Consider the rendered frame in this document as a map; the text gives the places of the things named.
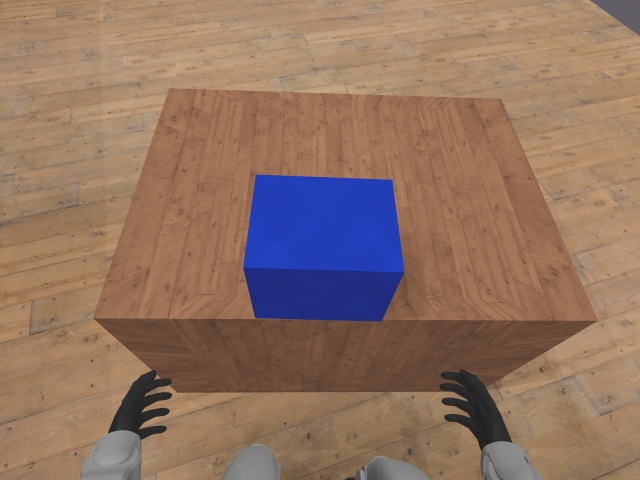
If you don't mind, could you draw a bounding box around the robot right shin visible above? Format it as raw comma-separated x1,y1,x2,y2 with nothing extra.
365,456,388,466

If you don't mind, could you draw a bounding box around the right robot thigh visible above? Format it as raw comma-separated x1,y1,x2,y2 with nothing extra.
355,459,431,480

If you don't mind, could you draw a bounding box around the robot right forearm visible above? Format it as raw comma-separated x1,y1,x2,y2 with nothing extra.
481,441,543,480

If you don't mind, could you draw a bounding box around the robot right hand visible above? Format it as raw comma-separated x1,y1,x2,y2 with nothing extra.
439,369,512,451

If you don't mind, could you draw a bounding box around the carton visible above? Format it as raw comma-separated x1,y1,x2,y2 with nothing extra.
243,175,404,321

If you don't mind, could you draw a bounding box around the robot left hand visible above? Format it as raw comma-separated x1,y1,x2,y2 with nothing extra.
108,370,172,440

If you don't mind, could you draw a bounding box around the pedestal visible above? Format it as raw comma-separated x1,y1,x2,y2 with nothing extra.
93,88,598,393

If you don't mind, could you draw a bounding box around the robot left forearm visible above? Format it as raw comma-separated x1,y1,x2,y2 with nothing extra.
80,430,142,480

